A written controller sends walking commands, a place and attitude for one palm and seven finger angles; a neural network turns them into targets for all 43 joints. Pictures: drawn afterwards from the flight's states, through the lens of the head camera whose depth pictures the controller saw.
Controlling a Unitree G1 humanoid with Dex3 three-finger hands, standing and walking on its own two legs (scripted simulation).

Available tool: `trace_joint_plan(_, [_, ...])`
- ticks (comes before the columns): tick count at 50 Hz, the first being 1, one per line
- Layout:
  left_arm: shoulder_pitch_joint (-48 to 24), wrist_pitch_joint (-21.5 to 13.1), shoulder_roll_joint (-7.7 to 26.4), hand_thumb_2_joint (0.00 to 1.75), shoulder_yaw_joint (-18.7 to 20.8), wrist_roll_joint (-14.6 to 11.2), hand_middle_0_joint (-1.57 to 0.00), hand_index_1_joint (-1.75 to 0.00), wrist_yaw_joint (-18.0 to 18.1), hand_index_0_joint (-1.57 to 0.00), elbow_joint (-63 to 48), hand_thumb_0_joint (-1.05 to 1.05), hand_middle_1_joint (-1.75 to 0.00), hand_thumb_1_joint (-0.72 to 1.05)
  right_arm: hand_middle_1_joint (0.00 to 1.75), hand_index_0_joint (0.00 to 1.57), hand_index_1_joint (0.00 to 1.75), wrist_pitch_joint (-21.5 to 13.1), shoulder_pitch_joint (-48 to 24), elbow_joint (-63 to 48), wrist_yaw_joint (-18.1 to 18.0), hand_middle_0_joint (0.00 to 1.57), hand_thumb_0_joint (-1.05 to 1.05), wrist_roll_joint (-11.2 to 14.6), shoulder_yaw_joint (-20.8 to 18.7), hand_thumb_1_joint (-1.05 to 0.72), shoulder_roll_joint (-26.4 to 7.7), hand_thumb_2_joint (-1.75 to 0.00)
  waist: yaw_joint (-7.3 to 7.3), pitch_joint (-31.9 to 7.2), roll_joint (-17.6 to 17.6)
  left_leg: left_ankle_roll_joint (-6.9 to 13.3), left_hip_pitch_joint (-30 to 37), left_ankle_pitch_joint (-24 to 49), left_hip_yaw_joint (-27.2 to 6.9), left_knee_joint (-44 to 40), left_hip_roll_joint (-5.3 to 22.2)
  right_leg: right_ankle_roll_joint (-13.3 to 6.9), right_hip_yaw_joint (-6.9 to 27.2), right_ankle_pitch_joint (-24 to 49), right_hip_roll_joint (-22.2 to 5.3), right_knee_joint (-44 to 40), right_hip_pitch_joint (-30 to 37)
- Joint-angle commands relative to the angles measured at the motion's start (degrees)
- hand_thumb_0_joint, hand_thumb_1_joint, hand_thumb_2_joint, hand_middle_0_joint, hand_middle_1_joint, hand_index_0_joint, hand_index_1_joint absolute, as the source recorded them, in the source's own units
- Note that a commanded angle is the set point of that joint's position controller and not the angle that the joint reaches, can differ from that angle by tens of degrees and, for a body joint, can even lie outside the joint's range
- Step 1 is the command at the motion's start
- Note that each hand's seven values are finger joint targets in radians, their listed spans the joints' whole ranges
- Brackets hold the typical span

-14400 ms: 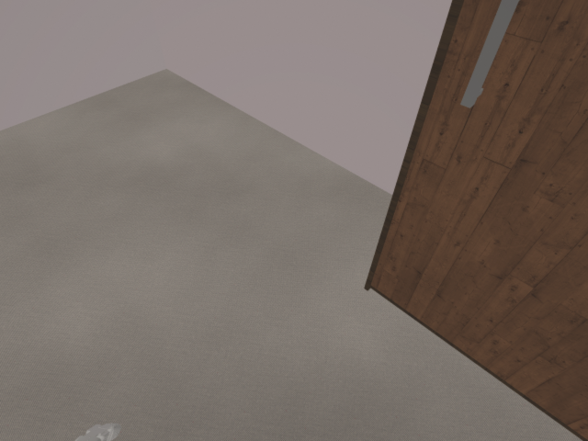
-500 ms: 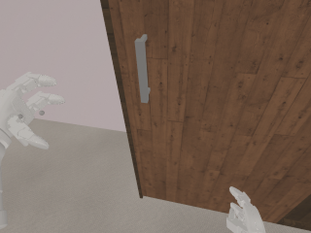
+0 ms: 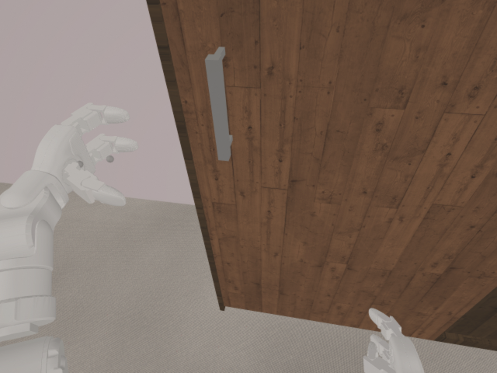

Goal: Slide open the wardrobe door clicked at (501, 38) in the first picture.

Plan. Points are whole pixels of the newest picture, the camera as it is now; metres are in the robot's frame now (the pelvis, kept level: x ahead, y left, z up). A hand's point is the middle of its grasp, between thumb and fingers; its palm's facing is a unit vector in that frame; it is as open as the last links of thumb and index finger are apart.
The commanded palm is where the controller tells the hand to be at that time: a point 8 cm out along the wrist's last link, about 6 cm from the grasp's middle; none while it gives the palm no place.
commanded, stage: move the hooked fingers beside the handle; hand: left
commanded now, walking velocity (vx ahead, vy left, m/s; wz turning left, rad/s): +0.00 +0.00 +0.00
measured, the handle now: (222, 107) +0.50 +0.09 +0.20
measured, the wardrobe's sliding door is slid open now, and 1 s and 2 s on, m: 0.00 0.00 0.00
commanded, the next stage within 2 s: none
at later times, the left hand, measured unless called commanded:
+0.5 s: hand (146, 139) +0.38 +0.19 +0.22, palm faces -0.06 -1.00 -0.03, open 14.0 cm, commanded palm +0.36 +0.24 +0.22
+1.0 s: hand (179, 127) +0.43 +0.15 +0.21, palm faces -0.08 -1.00 -0.02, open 14.0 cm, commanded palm +0.42 +0.21 +0.21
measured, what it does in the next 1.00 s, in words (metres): stands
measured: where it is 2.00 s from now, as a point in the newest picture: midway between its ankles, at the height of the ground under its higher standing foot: outside the picture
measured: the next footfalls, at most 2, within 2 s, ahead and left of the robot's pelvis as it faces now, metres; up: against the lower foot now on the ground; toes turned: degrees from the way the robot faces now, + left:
none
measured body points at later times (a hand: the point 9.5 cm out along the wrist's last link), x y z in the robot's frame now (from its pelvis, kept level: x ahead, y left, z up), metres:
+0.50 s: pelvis +0.01 -0.01 +0.00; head -0.01 -0.03 +0.45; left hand +0.38 +0.24 +0.22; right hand +0.19 -0.24 -0.08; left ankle +0.02 +0.10 -0.74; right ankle -0.01 -0.11 -0.74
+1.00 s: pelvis +0.01 -0.01 +0.00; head +0.01 -0.03 +0.45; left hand +0.43 +0.21 +0.21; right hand +0.14 -0.26 -0.11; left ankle +0.02 +0.10 -0.74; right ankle -0.01 -0.11 -0.74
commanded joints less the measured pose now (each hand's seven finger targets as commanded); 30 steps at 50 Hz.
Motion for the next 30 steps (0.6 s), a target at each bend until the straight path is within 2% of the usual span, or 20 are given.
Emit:
trace_joint_plan(1, [-25.6,-6.5,14.5,0.30,4.7,-1.9,-0.30,-1.20,0.7,-0.30,-16.4,0.00,-1.20,-0.50,0.30,0.20,0.30,-3.8,-8.7,-10.0,-0.6,0.20,0.00,-0.4,-3.0,-0.90,-6.3,-0.90,-0.02,-16.5,-0.6,0.7,11.5,11.6,-3.9,-1.9,0.1,-1.0,1.3,14.6,1.4,-2.9,-1.5])
trace_joint_plan(2, [-26.4,-6.8,13.5,0.30,4.1,-2.0,-0.30,-1.20,0.9,-0.30,-15.5,0.00,-1.20,-0.50,0.30,0.20,0.30,-3.7,-8.4,-9.6,-0.7,0.20,0.00,-0.4,-2.9,-0.90,-6.3,-0.90,-0.30,-16.2,-1.2,0.7,11.6,11.8,-3.9,-2.0,-0.1,-1.0,1.2,15.1,1.5,-2.8,-1.6])
trace_joint_plan(3, [-26.6,-6.9,13.7,0.30,4.3,-1.8,-0.30,-1.20,1.3,-0.30,-15.5,0.00,-1.20,-0.50,0.30,0.20,0.30,-3.7,-8.5,-9.5,-0.8,0.20,0.00,-0.4,-3.0,-0.90,-6.3,-0.90,0.05,-16.1,0.4,0.5,11.6,11.5,-4.0,-2.3,0.0,-1.2,1.1,14.5,1.4,-2.8,-1.7])
trace_joint_plan(4, [-27.8,-6.7,11.9,0.30,2.6,-1.6,-0.30,-1.20,1.6,-0.30,-14.9,0.00,-1.20,-0.50,0.30,0.20,0.30,-3.6,-8.6,-9.2,-0.8,0.20,0.00,-0.4,-2.8,-0.90,-6.2,-0.90,-0.35,-15.3,0.8,0.4,11.7,11.2,-4.1,-2.5,0.0,-1.2,0.8,14.0,1.4,-2.8,-2.3])
trace_joint_plan(5, [-26.1,-6.1,12.3,0.30,3.0,-1.3,-0.30,-1.20,2.2,-0.30,-12.3,0.00,-1.20,-0.50,0.30,0.20,0.30,-3.5,-8.2,-8.5,-0.8,0.20,0.00,-0.4,-3.1,-0.90,-6.4,-0.90,-0.08,-13.8,-0.6,0.6,10.6,11.0,-3.8,-2.3,0.1,-1.2,1.0,13.7,1.3,-3.2,-2.7])
trace_joint_plan(6, [-26.9,-5.4,11.0,0.30,1.7,-1.0,-0.30,-1.20,2.6,-0.30,-10.5,0.00,-1.20,-0.50,0.30,0.20,0.30,-3.2,-8.3,-8.0,-0.9,0.20,0.00,-0.3,-3.0,-0.90,-6.4,-0.90,-0.52,-11.8,0.2,0.5,9.6,10.1,-3.8,-2.7,0.1,-1.1,0.9,13.0,1.2,-3.3,-3.6])
trace_joint_plan(8, [-26.1,-3.9,11.3,0.30,2.0,-0.3,-0.30,-1.20,3.5,-0.30,-8.8,0.00,-1.20,-0.50,0.30,0.20,0.30,-2.7,-8.2,-7.9,-0.9,0.20,0.00,-0.2,-3.1,-0.90,-6.6,-0.90,-0.17,-11.6,0.3,0.4,8.7,10.1,-3.8,-2.9,0.1,-1.2,0.8,13.0,1.0,-3.1,-3.1])
trace_joint_plan(9, [-26.3,-3.3,10.7,0.30,1.5,-0.1,-0.30,-1.20,3.7,-0.30,-8.7,0.00,-1.20,-0.50,0.30,0.20,0.30,-2.5,-8.2,-8.2,-0.9,0.20,0.00,-0.3,-3.2,-0.90,-6.6,-0.90,-0.04,-12.7,0.4,0.5,9.1,10.7,-3.7,-2.6,-0.1,-1.2,1.0,13.8,1.0,-2.9,-2.8])
trace_joint_plan(10, [-25.5,-3.1,12.1,0.30,2.5,0.1,-0.30,-1.20,4.2,-0.30,-8.4,0.00,-1.20,-0.50,0.30,0.20,0.30,-2.2,-8.2,-8.0,-0.8,0.20,0.00,-0.3,-3.5,-0.90,-6.8,-0.90,0.24,-13.5,-1.8,0.6,9.2,11.8,-3.5,-2.3,0.1,-1.1,1.1,14.7,0.9,-3.0,-2.0])
trace_joint_plan(11, [-26.9,-3.0,10.9,0.30,1.4,0.2,-0.30,-1.20,4.2,-0.30,-9.5,0.00,-1.20,-0.50,0.30,0.20,0.30,-2.0,-8.4,-8.4,-0.8,0.20,0.00,-0.2,-3.4,-0.90,-6.5,-0.90,-0.12,-14.3,-0.2,0.7,9.5,12.6,-3.2,-2.1,0.0,-1.1,1.3,16.0,0.7,-2.7,-1.6])
trace_joint_plan(13, [-27.7,-3.4,10.5,0.30,1.3,0.0,-0.30,-1.20,4.3,-0.30,-10.5,0.00,-1.20,-0.50,0.30,0.20,0.30,-1.8,-8.4,-8.8,-0.7,0.20,0.00,-0.4,-3.4,-0.90,-6.3,-0.90,-0.18,-16.0,-1.5,0.8,10.5,14.1,-3.2,-1.6,-0.1,-1.0,1.3,18.2,0.8,-2.2,-0.8])
trace_joint_plan(16, [-28.3,-5.1,12.2,0.30,3.3,-0.5,-0.30,-1.20,4.5,-0.30,-11.6,0.00,-1.20,-0.50,0.30,0.20,0.30,-1.7,-8.1,-8.9,-0.6,0.20,0.00,-0.5,-3.5,-0.90,-6.3,-0.90,0.13,-17.7,-3.3,1.1,10.7,15.7,-2.9,-1.3,-0.1,-0.9,1.6,21.0,0.8,-1.9,0.8])
trace_joint_plan(17, [-28.2,-5.4,12.7,0.30,3.9,-0.5,-0.30,-1.20,4.5,-0.30,-11.2,0.00,-1.20,-0.50,0.30,0.20,0.30,-1.5,-8.3,-8.9,-0.6,0.20,0.00,-0.5,-3.5,-0.90,-6.2,-0.90,0.23,-17.9,-2.3,1.1,10.8,15.9,-2.5,-1.1,-0.2,-0.9,1.8,21.6,0.7,-1.7,1.1])
trace_joint_plan(19, [-31.0,-5.7,10.7,0.30,1.8,-0.4,-0.30,-1.20,4.5,-0.30,-9.3,0.00,-1.20,-0.50,0.30,0.20,0.30,-1.3,-8.0,-8.3,-0.7,0.20,0.00,-0.5,-3.4,-0.90,-6.1,-0.90,-0.62,-15.4,-1.8,1.0,10.3,13.9,-2.5,-1.3,-0.3,-0.8,1.7,19.7,0.8,-2.2,-1.0])
trace_joint_plan(20, [-29.9,-5.7,10.9,0.30,1.6,-0.1,-0.30,-1.20,4.7,-0.30,-7.7,0.00,-1.20,-0.50,0.30,0.20,0.30,-1.2,-7.8,-7.9,-0.8,0.20,0.00,-0.5,-3.6,-0.90,-6.4,-0.90,-0.75,-14.6,-4.0,1.1,9.8,13.3,-2.4,-1.2,0.1,-0.7,1.7,18.8,0.8,-2.5,-1.4])
trace_joint_plan(24, [-33.0,-4.5,9.8,0.30,-0.4,0.7,-0.30,-1.20,5.3,-0.30,-3.0,0.00,-1.20,-0.50,0.30,0.20,0.30,-0.6,-7.1,-7.1,-1.4,0.20,0.00,-0.2,-3.7,-0.90,-6.7,-0.90,-1.78,-12.0,-1.1,1.1,8.6,10.9,-2.4,-1.4,-0.1,-0.7,2.0,16.3,0.7,-3.1,-3.5])
trace_joint_plan(27, [-35.9,-5.2,9.9,0.30,-0.8,0.8,-0.30,-1.20,5.6,-0.30,-2.2,0.00,-1.20,-0.50,0.30,0.20,0.30,-0.6,-6.5,-7.0,-1.4,0.20,0.00,-0.4,-3.8,-0.90,-6.7,-0.90,-1.99,-14.3,-2.8,1.4,8.9,11.0,-2.6,-0.9,-0.2,-0.6,2.3,17.0,0.5,-3.0,-2.6])
trace_joint_plan(28, [-36.7,-5.8,10.7,0.30,-0.3,0.9,-0.30,-1.20,5.7,-0.30,-3.5,0.00,-1.20,-0.50,0.30,0.20,0.30,-0.5,-6.6,-7.3,-1.4,0.20,0.00,-0.4,-3.9,-0.90,-6.7,-0.90,-1.84,-16.0,-1.9,1.4,9.6,12.1,-2.5,-0.8,-0.2,-0.6,2.4,18.1,0.5,-2.6,-1.7])
trace_joint_plan(29, [-39.2,-6.6,9.1,0.30,-2.0,0.9,-0.30,-1.20,5.6,-0.30,-5.3,0.00,-1.20,-0.50,0.30,0.20,0.30,-0.7,-6.8,-7.5,-1.4,0.20,0.00,-0.4,-3.8,-0.90,-6.5,-0.90,-2.17,-17.4,-0.1,1.3,10.8,12.9,-2.4,-0.6,-0.4,-0.8,2.4,18.9,0.5,-2.3,-1.5])
trace_joint_plan(30, [-38.6,-7.4,9.1,0.30,-1.9,0.7,-0.30,-1.20,5.7,-0.30,-4.7,0.00,-1.20,-0.50,0.30,0.20,0.30,-0.8,-6.6,-7.3,-1.3,0.20,0.00,-0.6,-3.9,-0.90,-6.4,-0.90,-2.12,-17.7,-1.8,1.4,10.9,13.3,-2.5,-0.3,-0.1,-0.8,2.4,19.2,0.5,-2.3,-1.5])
